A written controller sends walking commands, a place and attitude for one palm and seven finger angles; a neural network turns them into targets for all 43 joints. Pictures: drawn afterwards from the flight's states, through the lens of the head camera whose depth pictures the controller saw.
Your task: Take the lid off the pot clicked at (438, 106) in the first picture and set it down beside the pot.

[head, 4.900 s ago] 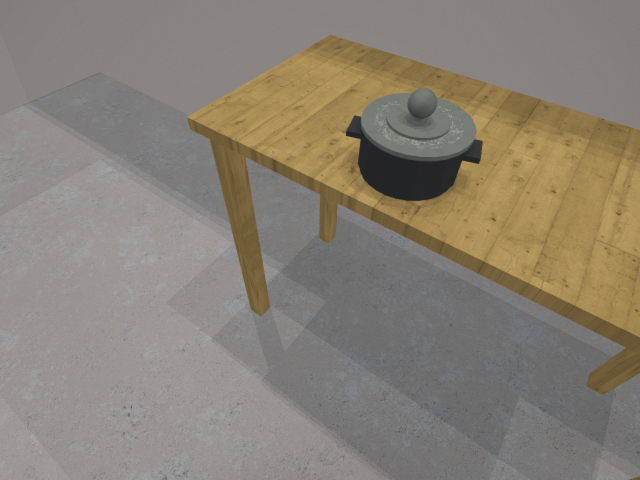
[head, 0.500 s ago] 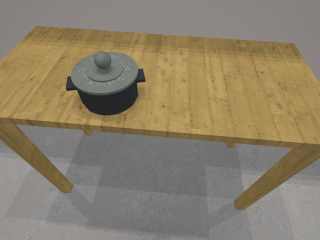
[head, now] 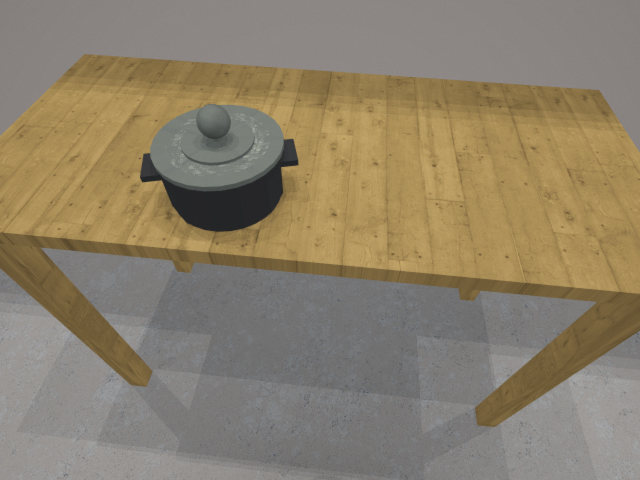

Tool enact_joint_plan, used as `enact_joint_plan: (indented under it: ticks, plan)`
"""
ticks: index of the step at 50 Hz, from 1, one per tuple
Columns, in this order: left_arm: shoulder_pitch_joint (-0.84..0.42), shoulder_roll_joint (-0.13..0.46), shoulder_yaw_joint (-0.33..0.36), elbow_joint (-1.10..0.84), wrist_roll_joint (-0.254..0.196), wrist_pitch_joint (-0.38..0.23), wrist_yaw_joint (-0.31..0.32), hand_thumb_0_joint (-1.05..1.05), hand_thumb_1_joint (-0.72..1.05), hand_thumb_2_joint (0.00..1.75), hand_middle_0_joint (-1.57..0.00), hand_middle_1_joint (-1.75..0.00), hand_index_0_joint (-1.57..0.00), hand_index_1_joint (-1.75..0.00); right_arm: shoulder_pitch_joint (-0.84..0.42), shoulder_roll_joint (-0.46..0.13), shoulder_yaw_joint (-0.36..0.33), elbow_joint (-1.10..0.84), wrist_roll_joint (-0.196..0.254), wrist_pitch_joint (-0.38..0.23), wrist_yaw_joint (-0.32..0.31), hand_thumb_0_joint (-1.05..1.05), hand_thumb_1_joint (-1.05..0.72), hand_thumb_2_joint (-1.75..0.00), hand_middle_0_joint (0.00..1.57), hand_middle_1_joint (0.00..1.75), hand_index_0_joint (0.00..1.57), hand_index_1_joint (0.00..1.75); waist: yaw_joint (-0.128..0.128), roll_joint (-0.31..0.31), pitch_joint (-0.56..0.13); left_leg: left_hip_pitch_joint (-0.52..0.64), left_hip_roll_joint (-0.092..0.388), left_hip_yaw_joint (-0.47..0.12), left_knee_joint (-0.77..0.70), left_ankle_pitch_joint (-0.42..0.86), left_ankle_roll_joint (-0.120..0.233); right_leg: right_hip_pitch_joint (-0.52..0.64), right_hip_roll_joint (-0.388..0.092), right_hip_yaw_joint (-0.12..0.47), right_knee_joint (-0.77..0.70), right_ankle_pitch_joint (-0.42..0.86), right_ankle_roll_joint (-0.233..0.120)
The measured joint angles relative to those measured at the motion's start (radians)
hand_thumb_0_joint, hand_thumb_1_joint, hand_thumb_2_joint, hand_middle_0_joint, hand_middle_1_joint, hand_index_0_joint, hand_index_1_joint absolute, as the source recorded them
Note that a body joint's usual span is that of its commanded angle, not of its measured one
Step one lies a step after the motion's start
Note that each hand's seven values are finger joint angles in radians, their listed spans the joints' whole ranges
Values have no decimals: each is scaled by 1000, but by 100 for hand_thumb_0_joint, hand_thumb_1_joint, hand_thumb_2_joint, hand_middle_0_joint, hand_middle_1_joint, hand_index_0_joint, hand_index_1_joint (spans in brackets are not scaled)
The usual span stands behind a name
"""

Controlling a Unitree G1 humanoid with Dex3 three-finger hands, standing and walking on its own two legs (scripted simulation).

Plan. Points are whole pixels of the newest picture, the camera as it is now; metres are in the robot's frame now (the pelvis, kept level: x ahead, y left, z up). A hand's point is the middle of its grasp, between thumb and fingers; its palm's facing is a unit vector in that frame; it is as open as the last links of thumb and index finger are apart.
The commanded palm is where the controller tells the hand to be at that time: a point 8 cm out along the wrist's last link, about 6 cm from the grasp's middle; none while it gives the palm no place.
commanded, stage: shuffle to correct the standing spot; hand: left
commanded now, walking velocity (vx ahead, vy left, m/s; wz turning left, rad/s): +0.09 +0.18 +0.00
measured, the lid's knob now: (213, 121) +0.53 +0.18 +0.16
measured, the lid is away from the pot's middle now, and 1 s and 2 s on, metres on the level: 0.00 0.00 0.00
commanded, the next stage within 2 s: come to a stop and stand still in 0.26 s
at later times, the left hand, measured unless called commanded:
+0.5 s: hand out of the picture +0.12 +0.26 -0.16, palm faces +0.01 -0.97 -0.26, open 7.4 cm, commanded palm none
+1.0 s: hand out of the picture +0.11 +0.25 -0.17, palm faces +0.08 -0.97 -0.24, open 7.4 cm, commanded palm none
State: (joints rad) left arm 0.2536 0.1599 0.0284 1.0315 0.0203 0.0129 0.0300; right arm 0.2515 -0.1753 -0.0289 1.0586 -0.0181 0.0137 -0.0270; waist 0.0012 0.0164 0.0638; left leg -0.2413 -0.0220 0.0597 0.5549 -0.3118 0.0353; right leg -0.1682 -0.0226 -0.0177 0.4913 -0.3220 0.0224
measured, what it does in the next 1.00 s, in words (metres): steps on the spot: right foot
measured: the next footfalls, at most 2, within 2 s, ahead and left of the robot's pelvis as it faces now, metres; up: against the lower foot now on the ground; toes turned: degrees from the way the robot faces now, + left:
right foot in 0.56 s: +0.10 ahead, -0.04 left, +0.00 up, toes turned -2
right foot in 1.04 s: +0.09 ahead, -0.11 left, +0.00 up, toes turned +3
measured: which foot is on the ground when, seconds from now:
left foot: down 0.00-1.00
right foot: down 0.00-0.14, up 0.16-0.54, down 0.56-0.76, up 0.78-1.00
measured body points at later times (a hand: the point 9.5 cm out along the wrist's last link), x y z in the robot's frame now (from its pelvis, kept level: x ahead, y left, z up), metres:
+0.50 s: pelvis +0.04 +0.07 +0.00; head +0.10 +0.06 +0.45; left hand +0.12 +0.31 -0.14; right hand +0.04 -0.15 -0.16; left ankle +0.00 +0.10 -0.73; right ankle +0.05 -0.04 -0.72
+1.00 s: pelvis +0.06 +0.06 +0.01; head +0.09 +0.07 +0.45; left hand +0.11 +0.30 -0.15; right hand +0.08 -0.18 -0.14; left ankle +0.00 +0.10 -0.73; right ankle +0.04 -0.09 -0.70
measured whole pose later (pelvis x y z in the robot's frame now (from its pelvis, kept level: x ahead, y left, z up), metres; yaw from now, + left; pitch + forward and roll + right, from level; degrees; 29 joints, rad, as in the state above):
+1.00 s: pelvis +0.06 +0.06 +0.01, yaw +3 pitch +1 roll -3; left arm 0.19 0.18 0.03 0.98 0.00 0.02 0.07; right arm 0.30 -0.17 -0.03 0.98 -0.02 0.00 -0.03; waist -0.02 0.03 0.07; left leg -0.15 -0.06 0.03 0.46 -0.31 0.11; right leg -0.33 -0.02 -0.03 0.75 -0.39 -0.04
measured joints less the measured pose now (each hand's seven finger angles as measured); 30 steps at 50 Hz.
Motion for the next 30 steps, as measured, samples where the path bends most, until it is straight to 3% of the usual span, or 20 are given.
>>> enact_joint_plan:
  ticks: [5,6,8,10,13,15,21,25,28,30]
  plan:
    - [20,12,22,-19,9,-1,6,1,90,90,-20,-30,-21,-30,7,-18,-18,-37,-1,16,5,1,-91,-90,20,29,20,30,9,-16,9,-45,11,2,73,-56,-38,-16,-28,-2,56,-38,22]
    - [21,19,27,-18,9,3,5,1,90,90,-20,-30,-21,-30,8,-20,-20,-46,-1,12,7,1,-91,-90,20,29,20,30,8,-30,14,-38,4,19,58,-17,-25,-21,-44,3,78,-52,30]
    - [19,31,34,-16,8,19,3,1,90,90,-20,-30,-21,-30,9,-23,-23,-66,-7,1,9,1,-91,-90,20,29,20,30,14,-49,21,-29,-20,43,53,-18,29,-55,-65,15,162,-109,9]
    - [8,39,36,-10,7,34,8,1,90,90,-20,-30,-20,-30,12,-23,-20,-89,-14,-6,5,1,-91,-90,20,29,20,30,8,-46,23,-18,-29,55,29,-22,64,-133,-50,25,355,-198,-13]
    - [-17,54,39,-18,6,34,11,1,90,90,-20,-30,-20,-30,26,-9,-9,-109,-18,-8,0,1,-91,-90,20,29,20,30,-7,-45,24,7,-47,54,-47,15,79,-241,-33,11,576,-184,-27]
    - [-34,58,41,-33,6,30,10,1,91,90,-20,-30,-20,-30,37,1,0,-110,-18,-7,-2,1,-91,-90,20,29,20,30,-9,-41,22,27,-58,50,-98,39,87,-279,-32,-13,603,-156,-24]
    - [-71,38,30,-85,8,29,6,1,91,90,-19,-30,-20,-30,55,21,12,-103,-20,1,-2,1,-90,-90,20,29,20,30,-18,-12,24,67,-87,48,-167,57,105,-271,-39,-67,395,-128,-21]
    - [-95,17,20,-95,3,28,11,1,91,90,-19,-30,-20,-30,60,38,15,-87,-17,-6,-11,1,-90,-90,20,29,20,30,-33,-7,32,87,-106,49,-158,36,109,-209,-26,-52,232,-75,-24]
    - [-105,3,11,-97,-5,18,16,1,91,90,-19,-30,-20,-30,68,52,16,-63,-5,-13,-17,1,-90,-90,20,30,20,30,-32,-16,32,94,-118,46,-124,4,103,-129,-15,-22,87,48,-37]
    - [-108,-14,7,-92,-9,9,21,1,91,90,-19,-30,-20,-30,55,52,12,-45,3,-8,-20,1,-90,-90,20,30,20,30,-27,-2,39,86,-102,44,-79,-19,75,-114,0,-21,80,40,-37]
